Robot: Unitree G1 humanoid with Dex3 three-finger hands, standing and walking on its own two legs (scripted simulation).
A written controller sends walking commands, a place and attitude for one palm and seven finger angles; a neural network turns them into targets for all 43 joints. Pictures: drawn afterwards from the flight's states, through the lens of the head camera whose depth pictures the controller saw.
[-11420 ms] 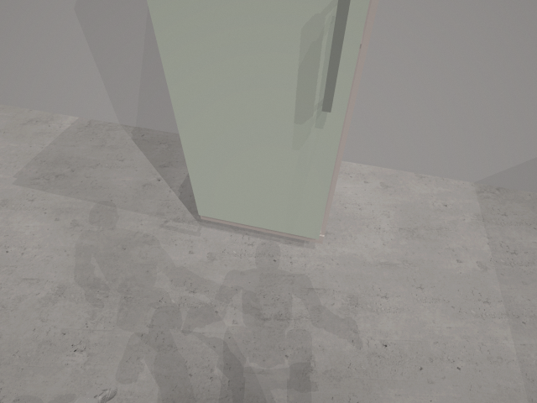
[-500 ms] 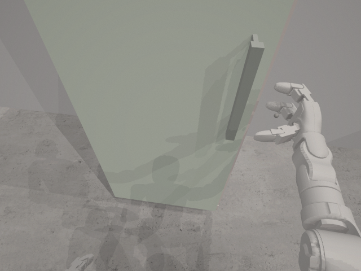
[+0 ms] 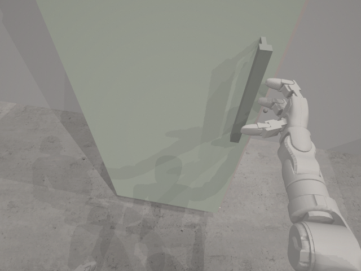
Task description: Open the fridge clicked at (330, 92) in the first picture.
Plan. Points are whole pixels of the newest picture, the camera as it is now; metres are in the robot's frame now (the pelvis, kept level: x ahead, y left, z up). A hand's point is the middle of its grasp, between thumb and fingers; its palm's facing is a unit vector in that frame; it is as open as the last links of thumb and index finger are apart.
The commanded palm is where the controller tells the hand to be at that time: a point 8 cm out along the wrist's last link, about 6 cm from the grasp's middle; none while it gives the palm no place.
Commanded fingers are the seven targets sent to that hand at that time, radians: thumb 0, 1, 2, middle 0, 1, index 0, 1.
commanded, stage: feel for the door with the fingertips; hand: right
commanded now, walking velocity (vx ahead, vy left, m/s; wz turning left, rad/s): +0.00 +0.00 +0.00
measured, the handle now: (246, 96) +0.50 -0.10 +0.14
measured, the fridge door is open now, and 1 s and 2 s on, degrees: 0 0 0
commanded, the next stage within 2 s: slide the fingers in behind the handle in 0.34 s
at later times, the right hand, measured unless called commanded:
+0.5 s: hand (266, 106) +0.46 -0.14 +0.15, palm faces +0.10 +0.99 +0.01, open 13.8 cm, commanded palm +0.43 -0.19 +0.14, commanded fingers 0.00 0.50 -0.30 0.30 1.20 0.30 1.20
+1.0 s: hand (266, 114) +0.44 -0.14 +0.14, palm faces +0.09 +1.00 +0.02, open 14.0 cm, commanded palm +0.41 -0.18 +0.14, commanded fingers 0.00 0.50 -0.30 0.30 1.20 0.30 1.20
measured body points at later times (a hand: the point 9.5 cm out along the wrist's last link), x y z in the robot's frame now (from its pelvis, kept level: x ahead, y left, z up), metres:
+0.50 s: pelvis -0.01 +0.01 +0.00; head +0.02 +0.01 +0.45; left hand +0.06 +0.26 -0.12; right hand +0.45 -0.19 +0.15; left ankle -0.03 +0.08 -0.73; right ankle +0.03 -0.09 -0.73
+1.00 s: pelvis +0.00 +0.00 +0.00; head +0.01 +0.01 +0.45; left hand +0.09 +0.25 -0.11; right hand +0.42 -0.19 +0.14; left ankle -0.03 +0.08 -0.73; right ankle +0.03 -0.09 -0.73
